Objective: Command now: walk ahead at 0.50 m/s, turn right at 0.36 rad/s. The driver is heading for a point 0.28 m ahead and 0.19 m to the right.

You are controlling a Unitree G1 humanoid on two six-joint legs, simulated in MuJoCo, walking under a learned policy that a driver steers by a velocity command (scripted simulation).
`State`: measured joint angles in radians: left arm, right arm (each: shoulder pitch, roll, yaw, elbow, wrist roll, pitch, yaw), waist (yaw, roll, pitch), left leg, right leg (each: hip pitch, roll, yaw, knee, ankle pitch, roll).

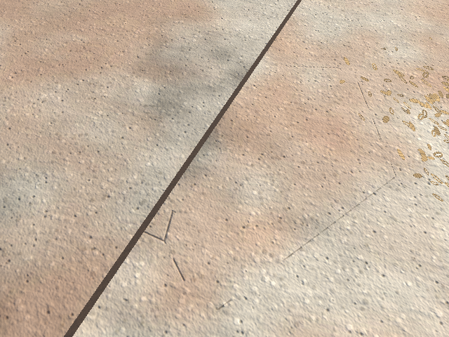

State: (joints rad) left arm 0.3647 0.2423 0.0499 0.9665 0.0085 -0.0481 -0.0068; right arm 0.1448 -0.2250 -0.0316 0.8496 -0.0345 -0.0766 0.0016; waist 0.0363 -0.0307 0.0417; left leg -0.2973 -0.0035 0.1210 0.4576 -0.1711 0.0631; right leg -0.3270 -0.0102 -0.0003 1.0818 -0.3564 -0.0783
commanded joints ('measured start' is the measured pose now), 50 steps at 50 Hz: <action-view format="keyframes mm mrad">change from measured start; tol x16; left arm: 1 29 55 20 -47 19 20 -16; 14 -354 10 -5 -205 29 37 -58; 22 78 242 62 -87 18 -11 -2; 27 -172 43 -3 -99 -9 6 26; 50 -76 14 -25 78 -1 31 34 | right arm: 1 107 -84 -22 3 12 -22 -10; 22 398 -51 -13 69 77 14 -27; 50 178 -15 9 219 26 53 -42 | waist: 1 -27 126 -25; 16 -61 100 66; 19 26 135 -65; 22 38 -169 -486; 26 -45 2 -85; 50 -23 59 8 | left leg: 1 174 275 -250 -301 46 76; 13 274 257 66 -318 322 71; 18 363 253 117 -17 946 45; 20 246 203 132 340 699 5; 22 -207 -20 -29 938 -511 -53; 41 219 125 -187 -114 48 -40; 44 -12 159 -256 -184 -71 -24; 50 98 117 -208 -166 24 -28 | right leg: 1 -207 -80 44 50 70 9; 13 -316 -72 -87 -353 360 18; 19 28 82 -131 -555 255 -73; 20 219 45 -85 -661 470 -98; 22 730 -465 483 -543 1388 -360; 27 122 -230 103 -785 919 -171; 31 68 -189 36 -801 855 -156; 39 -1 -180 134 -849 100 -107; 50 168 -72 65 -787 225 22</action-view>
